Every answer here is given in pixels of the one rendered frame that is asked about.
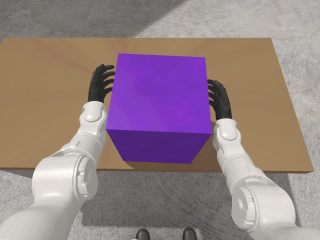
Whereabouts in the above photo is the robot left hand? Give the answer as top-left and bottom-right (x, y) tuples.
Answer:
(88, 64), (115, 103)

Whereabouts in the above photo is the left robot forearm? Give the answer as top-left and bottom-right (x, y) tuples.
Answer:
(31, 101), (108, 198)

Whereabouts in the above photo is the robot left upper arm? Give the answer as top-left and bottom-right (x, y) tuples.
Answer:
(0, 155), (99, 240)

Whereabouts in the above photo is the left robot foot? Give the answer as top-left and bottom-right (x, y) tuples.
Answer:
(135, 228), (150, 240)

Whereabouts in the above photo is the right robot forearm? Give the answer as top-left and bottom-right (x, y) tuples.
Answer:
(212, 118), (296, 221)

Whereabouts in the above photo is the carton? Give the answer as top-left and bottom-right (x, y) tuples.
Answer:
(105, 53), (212, 164)

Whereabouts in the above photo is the robot right upper arm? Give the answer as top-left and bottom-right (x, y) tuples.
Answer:
(231, 184), (320, 240)

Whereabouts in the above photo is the right robot foot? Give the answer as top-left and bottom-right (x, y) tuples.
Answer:
(182, 227), (197, 240)

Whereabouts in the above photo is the robot right hand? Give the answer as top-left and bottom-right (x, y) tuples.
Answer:
(207, 79), (232, 121)

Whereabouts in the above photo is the robot foot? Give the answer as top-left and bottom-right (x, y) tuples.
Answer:
(182, 227), (197, 240)
(135, 228), (150, 240)

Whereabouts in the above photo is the table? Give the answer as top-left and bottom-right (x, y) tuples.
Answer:
(0, 37), (314, 179)

